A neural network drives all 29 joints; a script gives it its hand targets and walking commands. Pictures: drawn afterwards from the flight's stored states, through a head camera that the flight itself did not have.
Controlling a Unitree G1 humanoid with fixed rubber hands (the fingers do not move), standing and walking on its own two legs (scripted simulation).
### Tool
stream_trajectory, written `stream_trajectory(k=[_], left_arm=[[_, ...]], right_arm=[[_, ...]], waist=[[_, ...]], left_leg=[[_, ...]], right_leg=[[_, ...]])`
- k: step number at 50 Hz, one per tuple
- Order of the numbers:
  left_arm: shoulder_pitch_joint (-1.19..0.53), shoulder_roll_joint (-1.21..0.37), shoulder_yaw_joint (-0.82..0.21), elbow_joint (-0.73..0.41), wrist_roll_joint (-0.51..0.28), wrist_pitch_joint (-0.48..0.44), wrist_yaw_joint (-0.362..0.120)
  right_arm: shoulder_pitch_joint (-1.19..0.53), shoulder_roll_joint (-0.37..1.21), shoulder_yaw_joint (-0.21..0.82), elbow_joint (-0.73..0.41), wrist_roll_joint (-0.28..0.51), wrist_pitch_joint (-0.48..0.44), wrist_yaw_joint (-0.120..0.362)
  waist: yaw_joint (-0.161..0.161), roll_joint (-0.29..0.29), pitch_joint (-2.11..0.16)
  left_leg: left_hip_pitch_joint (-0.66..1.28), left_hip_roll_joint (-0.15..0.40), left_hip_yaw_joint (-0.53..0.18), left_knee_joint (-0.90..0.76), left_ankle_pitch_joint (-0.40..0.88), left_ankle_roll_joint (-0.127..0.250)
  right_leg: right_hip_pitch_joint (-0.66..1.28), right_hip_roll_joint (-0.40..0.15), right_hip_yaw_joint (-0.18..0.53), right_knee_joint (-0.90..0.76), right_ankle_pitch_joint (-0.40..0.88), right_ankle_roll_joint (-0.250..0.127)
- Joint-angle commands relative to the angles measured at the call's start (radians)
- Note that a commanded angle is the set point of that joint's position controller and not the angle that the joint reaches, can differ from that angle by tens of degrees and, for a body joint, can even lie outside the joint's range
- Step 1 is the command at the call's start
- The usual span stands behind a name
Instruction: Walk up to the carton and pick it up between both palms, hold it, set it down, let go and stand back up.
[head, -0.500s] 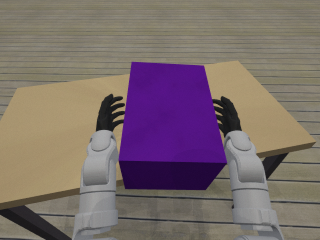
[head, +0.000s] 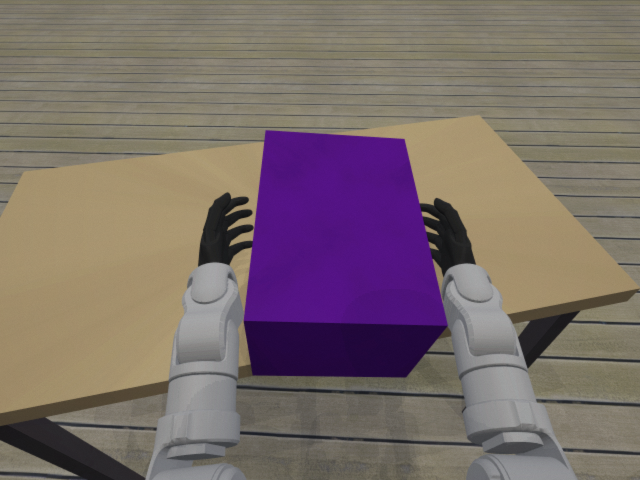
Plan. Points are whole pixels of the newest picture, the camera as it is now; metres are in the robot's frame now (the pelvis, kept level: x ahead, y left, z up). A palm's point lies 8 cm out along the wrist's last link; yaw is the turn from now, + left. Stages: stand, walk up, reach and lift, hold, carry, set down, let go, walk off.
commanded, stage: set down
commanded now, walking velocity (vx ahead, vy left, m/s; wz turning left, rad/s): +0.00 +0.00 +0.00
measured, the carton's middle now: (333, 249) +0.40 +0.00 +0.07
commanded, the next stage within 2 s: none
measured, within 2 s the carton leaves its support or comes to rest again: neither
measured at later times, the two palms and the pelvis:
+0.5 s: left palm (225, 251) +0.38 +0.15 +0.10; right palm (446, 250) +0.39 -0.15 +0.08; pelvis +0.01 +0.00 +0.00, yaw +0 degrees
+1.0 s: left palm (229, 232) +0.42 +0.15 +0.09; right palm (437, 225) +0.44 -0.15 +0.08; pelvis +0.03 +0.00 +0.00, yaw +0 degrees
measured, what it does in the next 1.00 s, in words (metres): stands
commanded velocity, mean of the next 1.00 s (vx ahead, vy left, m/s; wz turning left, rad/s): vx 0.00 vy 0.00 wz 0.00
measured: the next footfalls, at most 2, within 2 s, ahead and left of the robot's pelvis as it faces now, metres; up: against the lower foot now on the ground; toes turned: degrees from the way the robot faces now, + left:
none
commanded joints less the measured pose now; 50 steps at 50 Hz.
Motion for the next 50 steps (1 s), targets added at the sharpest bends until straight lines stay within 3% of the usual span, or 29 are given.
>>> stream_trajectory(k=[1,8,20,32,46,50], left_arm=[[-0.663,-0.552,-0.513,-0.114,-0.07,-0.074,-0.133],[-0.685,-0.571,-0.431,-0.005,-0.025,-0.086,-0.143],[-0.767,-0.596,-0.445,-0.037,-0.024,-0.159,-0.112],[-0.83,-0.559,-0.333,0.074,0.03,-0.173,-0.107],[-0.901,-0.494,-0.217,0.139,0.07,-0.23,-0.104],[-0.923,-0.476,-0.199,0.151,0.073,-0.242,-0.101]], right_arm=[[-0.716,0.564,0.536,-0.147,0.067,-0.066,0.162],[-0.742,0.567,0.448,-0.035,0.024,-0.089,0.19],[-0.844,0.565,0.466,-0.039,0.031,-0.171,0.19],[-0.894,0.515,0.336,0.107,-0.026,-0.189,0.199],[-0.968,0.472,0.244,0.186,-0.066,-0.234,0.188],[-0.975,0.46,0.224,0.221,-0.068,-0.24,0.183]], waist=[[-0.001,-0.017,-0.514],[-0.005,-0.006,-0.443],[0.003,-0.019,-0.637],[0.003,-0.014,-0.607],[0.015,-0.042,-0.702],[0.017,-0.017,-0.714]], left_leg=[[0.214,-0.03,0.003,0.067,0.259,0.012],[0.217,-0.031,0.005,0.051,0.234,0.012],[0.279,-0.031,0.0,0.066,0.394,0.014],[0.263,-0.034,0.009,0.042,0.347,0.015],[0.272,-0.038,0.01,0.007,0.448,0.031],[0.262,-0.039,0.011,0.002,0.48,0.027]], right_leg=[[0.215,-0.012,0.002,0.089,0.324,0.056],[0.178,-0.007,-0.005,0.057,0.274,0.044],[0.215,-0.004,-0.007,0.066,0.414,0.041],[0.206,-0.005,-0.013,0.044,0.38,0.031],[0.269,-0.004,-0.019,0.047,0.555,0.041],[0.282,-0.007,-0.017,0.054,0.601,0.042]])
